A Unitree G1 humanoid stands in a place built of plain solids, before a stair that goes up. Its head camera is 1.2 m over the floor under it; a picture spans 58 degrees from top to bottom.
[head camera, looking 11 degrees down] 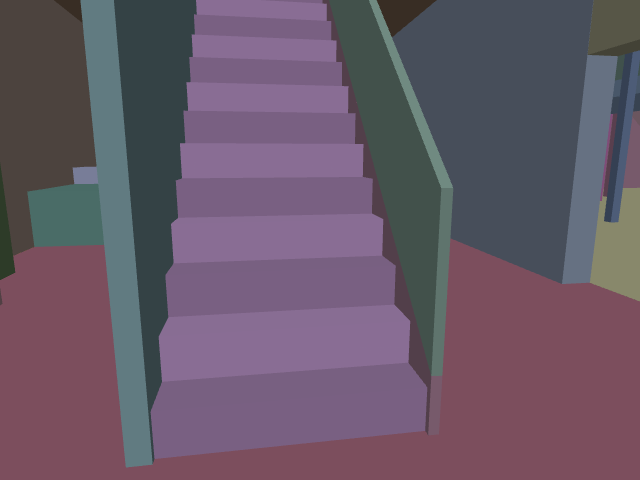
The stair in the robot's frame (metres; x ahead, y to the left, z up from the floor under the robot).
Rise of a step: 0.21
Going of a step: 0.23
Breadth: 1.15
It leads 9 degrees to the left of straight ahead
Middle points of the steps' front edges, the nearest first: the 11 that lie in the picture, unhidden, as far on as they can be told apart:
1.63 0.10 0.21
1.86 0.14 0.43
2.09 0.17 0.64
2.33 0.21 0.85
2.56 0.25 1.06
2.79 0.28 1.28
3.02 0.32 1.49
3.25 0.36 1.70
3.48 0.40 1.92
3.71 0.43 2.13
3.94 0.47 2.34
